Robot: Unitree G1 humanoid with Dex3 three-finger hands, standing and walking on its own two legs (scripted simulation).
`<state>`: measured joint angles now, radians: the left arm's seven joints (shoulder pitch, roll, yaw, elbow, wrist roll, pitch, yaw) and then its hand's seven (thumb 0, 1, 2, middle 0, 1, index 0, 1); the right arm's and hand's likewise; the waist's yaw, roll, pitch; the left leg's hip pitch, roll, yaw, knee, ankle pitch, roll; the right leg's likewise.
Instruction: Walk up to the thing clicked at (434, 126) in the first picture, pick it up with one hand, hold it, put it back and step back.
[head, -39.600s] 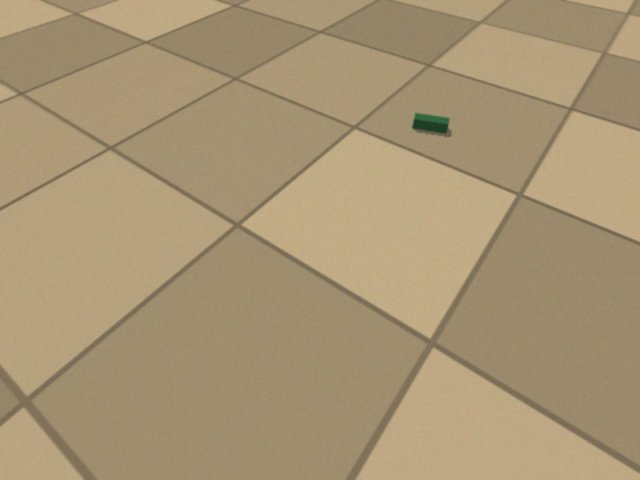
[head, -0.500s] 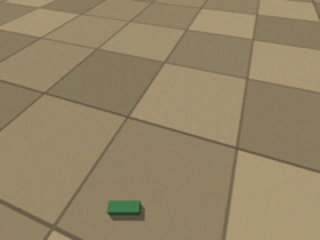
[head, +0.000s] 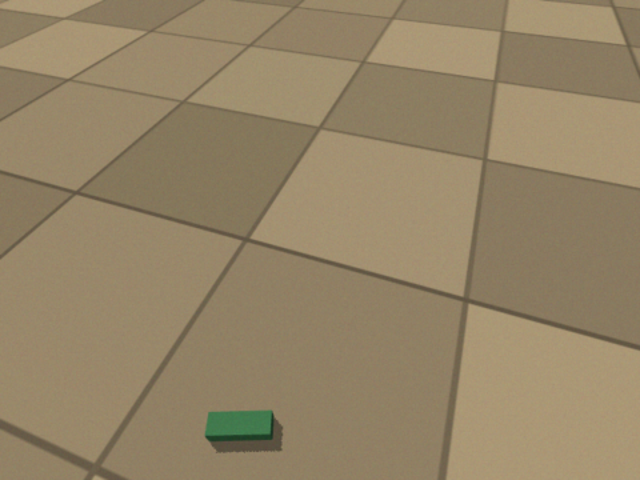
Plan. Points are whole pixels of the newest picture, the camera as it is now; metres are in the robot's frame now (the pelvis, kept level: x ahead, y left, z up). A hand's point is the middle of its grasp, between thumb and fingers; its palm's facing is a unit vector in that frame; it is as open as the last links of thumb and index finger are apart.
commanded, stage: stand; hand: left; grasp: from above
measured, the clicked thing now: (240, 425) +0.40 +0.28 -0.75
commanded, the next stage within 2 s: step back in 0.78 s
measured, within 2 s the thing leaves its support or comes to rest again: neither
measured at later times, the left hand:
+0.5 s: hand out of the picture +0.04 +0.23 -0.17, palm faces +0.01 -0.95 -0.31, open 7.4 cm
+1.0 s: hand out of the picture +0.08 +0.28 -0.17, palm faces -0.01 -0.93 -0.37, open 7.4 cm
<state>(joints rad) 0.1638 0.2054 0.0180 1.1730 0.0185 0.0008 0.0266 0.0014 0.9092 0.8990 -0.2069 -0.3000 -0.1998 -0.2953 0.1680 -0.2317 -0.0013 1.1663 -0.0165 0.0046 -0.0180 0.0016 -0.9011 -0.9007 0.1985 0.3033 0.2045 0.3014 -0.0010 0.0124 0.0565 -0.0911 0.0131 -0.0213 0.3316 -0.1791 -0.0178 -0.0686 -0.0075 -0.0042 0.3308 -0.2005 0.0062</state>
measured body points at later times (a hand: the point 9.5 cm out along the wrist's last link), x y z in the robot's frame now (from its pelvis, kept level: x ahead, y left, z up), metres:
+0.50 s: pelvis +0.00 +0.00 +0.00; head +0.01 +0.00 +0.45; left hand +0.04 +0.28 -0.14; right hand +0.05 -0.27 -0.15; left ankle +0.00 +0.13 -0.75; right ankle -0.01 -0.12 -0.75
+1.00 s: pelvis -0.03 +0.02 -0.01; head +0.02 +0.02 +0.43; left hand +0.08 +0.33 -0.14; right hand +0.06 -0.30 -0.14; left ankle -0.03 +0.13 -0.73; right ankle -0.01 -0.12 -0.75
